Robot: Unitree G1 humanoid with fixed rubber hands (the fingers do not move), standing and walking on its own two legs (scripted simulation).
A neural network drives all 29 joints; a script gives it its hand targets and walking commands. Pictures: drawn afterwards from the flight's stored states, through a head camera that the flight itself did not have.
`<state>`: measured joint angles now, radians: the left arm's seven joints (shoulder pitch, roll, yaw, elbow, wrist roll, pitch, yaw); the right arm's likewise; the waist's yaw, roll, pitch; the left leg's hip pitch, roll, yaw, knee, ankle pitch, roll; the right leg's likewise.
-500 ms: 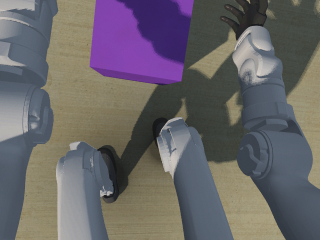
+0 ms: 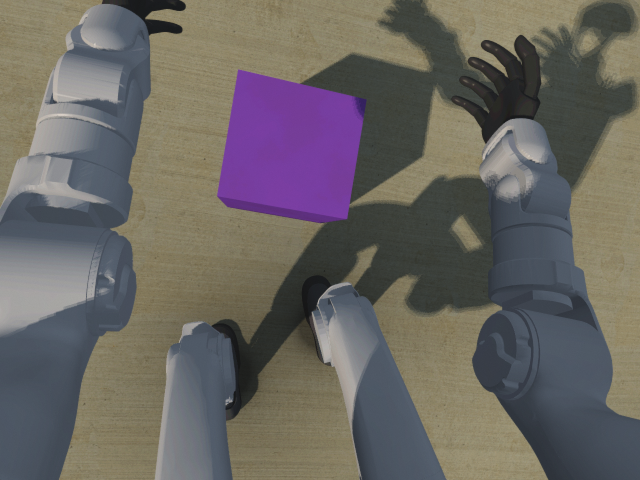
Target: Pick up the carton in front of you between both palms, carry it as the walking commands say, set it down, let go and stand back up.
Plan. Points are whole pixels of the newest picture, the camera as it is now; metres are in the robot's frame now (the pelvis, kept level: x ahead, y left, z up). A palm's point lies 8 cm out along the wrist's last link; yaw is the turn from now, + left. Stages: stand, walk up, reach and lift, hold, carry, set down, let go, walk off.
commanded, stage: set down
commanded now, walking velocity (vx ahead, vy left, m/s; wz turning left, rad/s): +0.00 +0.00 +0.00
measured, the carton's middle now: (287, 160) +0.50 -0.10 -0.44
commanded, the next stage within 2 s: let go in 0.12 s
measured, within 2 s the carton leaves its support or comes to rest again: neither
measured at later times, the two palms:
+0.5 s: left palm (44, 120) +0.47 +0.11 +0.02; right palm (593, 167) +0.38 -0.28 +0.03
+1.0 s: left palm out of the picture +0.34 +0.19 +0.11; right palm out of the picture +0.26 -0.25 +0.14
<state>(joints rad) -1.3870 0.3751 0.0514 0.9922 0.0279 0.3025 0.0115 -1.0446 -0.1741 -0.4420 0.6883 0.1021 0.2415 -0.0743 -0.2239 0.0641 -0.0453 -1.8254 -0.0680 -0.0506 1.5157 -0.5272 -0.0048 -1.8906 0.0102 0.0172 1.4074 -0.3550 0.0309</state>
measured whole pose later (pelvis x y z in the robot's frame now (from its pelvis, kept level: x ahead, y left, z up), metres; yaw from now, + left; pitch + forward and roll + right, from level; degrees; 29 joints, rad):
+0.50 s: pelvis +0.04 -0.02 +0.13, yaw +2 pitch +36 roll +2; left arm -0.72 0.10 0.23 0.66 0.16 0.19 0.14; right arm -0.52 -0.16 -0.28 0.56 -0.07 0.14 0.12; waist -0.15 0.02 -0.05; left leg -1.20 -0.06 -0.08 0.92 -0.36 -0.03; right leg -1.29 0.00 0.02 0.89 -0.23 -0.01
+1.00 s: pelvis +0.10 -0.01 +0.20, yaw -1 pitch +11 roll +0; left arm 0.01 0.17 0.10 0.55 0.07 0.01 0.05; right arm 0.20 -0.19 0.00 0.38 0.05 0.03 0.07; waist -0.09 -0.04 0.01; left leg -0.39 -0.01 -0.06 0.54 -0.34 -0.01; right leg -0.48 0.04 0.04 0.52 -0.22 0.00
